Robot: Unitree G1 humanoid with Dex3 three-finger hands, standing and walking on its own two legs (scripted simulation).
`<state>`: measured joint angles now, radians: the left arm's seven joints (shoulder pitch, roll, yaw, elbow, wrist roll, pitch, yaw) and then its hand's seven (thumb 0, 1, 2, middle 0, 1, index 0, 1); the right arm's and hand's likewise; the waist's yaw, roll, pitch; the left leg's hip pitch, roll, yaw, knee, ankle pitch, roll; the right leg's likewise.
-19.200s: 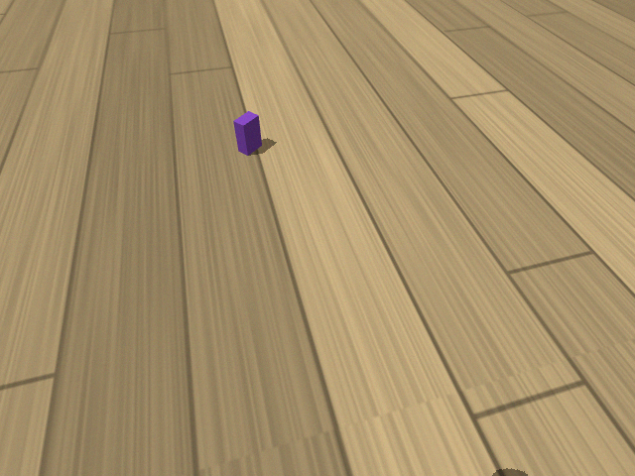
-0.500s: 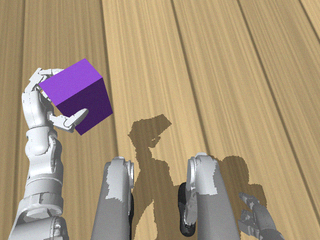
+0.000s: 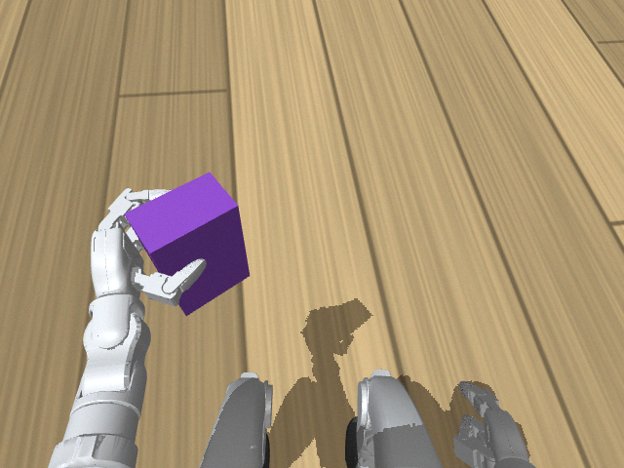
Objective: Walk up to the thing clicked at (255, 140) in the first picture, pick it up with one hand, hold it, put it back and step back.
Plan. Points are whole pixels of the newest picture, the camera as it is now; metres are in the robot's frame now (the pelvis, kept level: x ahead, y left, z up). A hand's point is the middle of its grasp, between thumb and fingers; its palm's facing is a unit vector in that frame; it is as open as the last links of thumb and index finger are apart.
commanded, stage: lift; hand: left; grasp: from the side
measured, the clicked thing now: (197, 249) +0.39 +0.17 -0.03
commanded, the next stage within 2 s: hold in 1.04 s
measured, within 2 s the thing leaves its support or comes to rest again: neither
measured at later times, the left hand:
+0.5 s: hand (160, 216) +0.37 +0.18 +0.09, palm faces +0.21 -0.98 -0.02, open 10.9 cm
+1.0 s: hand (161, 194) +0.37 +0.17 +0.13, palm faces +0.22 -0.98 +0.00, open 10.8 cm
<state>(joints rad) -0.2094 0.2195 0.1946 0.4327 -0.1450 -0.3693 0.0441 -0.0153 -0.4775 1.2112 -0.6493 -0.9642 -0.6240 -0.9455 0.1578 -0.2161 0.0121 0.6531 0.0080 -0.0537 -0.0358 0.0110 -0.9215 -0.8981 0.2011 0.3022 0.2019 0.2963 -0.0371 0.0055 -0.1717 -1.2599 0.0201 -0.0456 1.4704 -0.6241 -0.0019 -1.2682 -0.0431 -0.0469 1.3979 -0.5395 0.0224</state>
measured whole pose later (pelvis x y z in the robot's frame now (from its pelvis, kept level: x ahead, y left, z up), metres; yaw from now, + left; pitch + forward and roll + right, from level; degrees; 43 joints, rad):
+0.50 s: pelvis +0.02 +0.00 +0.07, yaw +0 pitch +15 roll -2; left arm -0.15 0.19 0.15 0.43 -0.14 -0.36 0.05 -0.02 -0.46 1.22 -0.65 -0.95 -0.63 -0.93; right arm 0.21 -0.21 0.02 0.67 -0.01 -0.04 -0.03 0.01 -0.92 -0.90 0.20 0.30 0.20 0.30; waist -0.02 0.00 -0.10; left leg -0.88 0.03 -0.03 1.14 -0.54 -0.01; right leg -0.89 -0.03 -0.05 1.08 -0.46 0.02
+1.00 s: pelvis +0.04 -0.01 +0.10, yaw +0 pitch +10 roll -1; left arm -0.13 0.17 0.16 0.45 -0.15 -0.36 0.04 -0.02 -0.42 1.23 -0.63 -0.94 -0.61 -0.93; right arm 0.22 -0.21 0.01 0.68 -0.02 -0.02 -0.05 0.01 -0.92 -0.90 0.20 0.30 0.20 0.30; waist -0.02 0.00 -0.06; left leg -0.66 0.03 -0.03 0.96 -0.48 -0.02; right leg -0.68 -0.02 -0.05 0.92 -0.42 0.01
